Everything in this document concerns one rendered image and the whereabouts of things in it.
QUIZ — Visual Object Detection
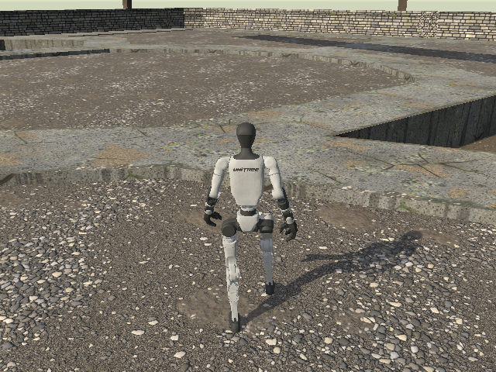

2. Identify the humanoid robot head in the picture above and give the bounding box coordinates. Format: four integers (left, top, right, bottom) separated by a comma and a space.
233, 122, 260, 160

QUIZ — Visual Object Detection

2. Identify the robot left forearm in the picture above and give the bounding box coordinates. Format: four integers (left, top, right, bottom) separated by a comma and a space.
205, 187, 218, 215

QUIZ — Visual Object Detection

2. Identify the left robot hand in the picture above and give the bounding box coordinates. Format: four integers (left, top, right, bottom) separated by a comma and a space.
203, 212, 222, 227

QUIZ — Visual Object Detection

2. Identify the right robot upper arm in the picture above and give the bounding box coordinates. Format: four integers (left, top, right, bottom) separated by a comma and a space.
263, 156, 284, 200

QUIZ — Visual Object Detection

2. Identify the right robot hand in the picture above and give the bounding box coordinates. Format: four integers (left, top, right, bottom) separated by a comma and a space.
280, 221, 298, 242

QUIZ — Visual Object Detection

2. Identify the robot right forearm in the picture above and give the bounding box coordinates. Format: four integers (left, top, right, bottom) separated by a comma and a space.
277, 188, 295, 224

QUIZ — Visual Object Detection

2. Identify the robot right foot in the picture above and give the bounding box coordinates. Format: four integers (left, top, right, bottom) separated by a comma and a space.
264, 281, 275, 295

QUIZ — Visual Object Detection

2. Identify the left robot upper arm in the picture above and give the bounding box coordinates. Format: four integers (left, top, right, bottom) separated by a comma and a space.
209, 157, 231, 199

